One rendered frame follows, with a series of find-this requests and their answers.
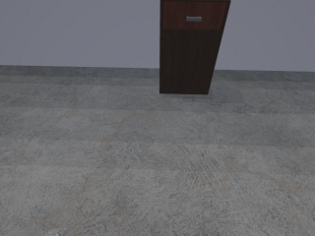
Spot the cabinet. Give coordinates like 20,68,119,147
159,0,231,95

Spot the handle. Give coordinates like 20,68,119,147
186,16,202,22

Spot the drawer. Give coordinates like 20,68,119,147
163,2,226,30

